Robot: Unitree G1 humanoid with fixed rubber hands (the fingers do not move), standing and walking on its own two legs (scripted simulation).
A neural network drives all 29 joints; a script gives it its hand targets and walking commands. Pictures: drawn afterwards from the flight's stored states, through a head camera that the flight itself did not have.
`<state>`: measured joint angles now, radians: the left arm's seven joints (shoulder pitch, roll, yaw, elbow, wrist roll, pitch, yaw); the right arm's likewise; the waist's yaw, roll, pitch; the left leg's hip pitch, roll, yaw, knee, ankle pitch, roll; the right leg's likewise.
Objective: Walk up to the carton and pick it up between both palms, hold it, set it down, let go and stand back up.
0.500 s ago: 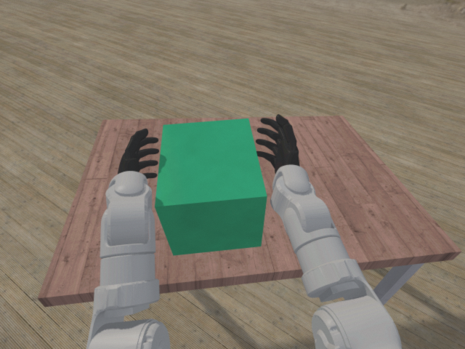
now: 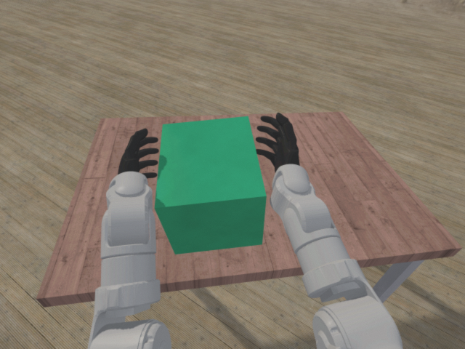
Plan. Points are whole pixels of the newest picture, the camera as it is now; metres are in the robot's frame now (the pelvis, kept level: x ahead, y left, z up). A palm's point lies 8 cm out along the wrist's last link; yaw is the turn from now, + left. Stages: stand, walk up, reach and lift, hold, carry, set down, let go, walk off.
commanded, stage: hold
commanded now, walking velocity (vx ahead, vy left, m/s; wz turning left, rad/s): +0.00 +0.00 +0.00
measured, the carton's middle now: (212, 184) +0.39 +0.01 +0.11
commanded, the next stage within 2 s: none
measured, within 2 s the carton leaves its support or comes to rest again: neither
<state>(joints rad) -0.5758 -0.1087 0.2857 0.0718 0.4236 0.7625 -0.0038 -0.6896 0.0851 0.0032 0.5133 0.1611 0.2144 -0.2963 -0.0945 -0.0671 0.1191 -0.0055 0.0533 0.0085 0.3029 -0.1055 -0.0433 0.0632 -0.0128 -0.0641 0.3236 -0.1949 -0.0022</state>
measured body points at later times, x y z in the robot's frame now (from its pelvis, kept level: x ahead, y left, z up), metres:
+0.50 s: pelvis +0.00 +0.00 +0.00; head -0.04 +0.03 +0.45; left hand +0.37 +0.14 +0.17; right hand +0.38 -0.11 +0.19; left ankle +0.05 +0.15 -0.75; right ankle +0.00 -0.11 -0.75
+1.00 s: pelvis -0.01 +0.00 +0.00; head -0.04 +0.03 +0.45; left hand +0.37 +0.14 +0.16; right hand +0.37 -0.11 +0.19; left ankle +0.05 +0.15 -0.75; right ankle +0.00 -0.11 -0.75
